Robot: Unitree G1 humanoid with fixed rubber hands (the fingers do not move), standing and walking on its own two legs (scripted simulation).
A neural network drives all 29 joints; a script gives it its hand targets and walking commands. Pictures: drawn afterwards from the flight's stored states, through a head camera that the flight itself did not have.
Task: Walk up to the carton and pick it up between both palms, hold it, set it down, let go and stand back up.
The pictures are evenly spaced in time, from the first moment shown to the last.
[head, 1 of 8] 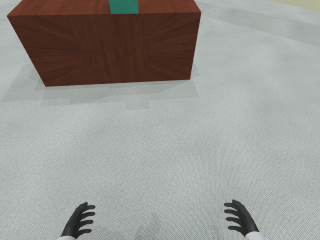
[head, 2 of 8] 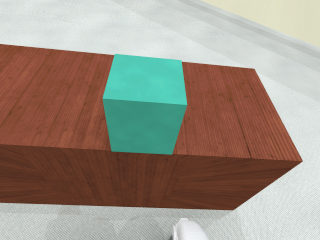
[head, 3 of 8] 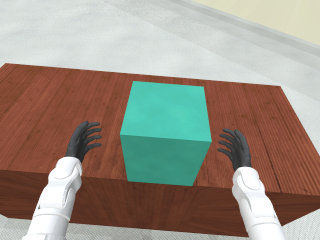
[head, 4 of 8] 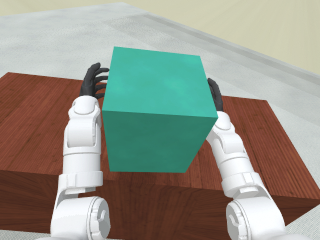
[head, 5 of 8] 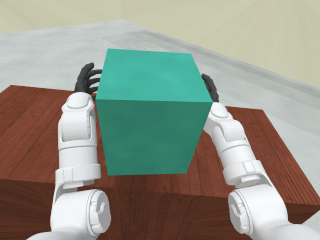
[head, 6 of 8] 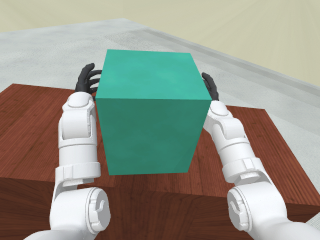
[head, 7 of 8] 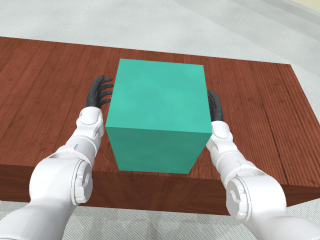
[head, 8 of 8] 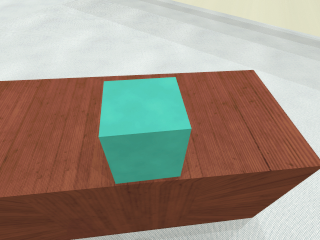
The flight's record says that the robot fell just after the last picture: no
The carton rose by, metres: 0.19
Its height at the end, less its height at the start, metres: +0.00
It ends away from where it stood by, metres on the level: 0.02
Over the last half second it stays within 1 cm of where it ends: yes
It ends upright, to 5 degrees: yes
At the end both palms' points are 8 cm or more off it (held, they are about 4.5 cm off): yes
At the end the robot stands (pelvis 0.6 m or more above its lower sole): yes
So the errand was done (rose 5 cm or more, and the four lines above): yes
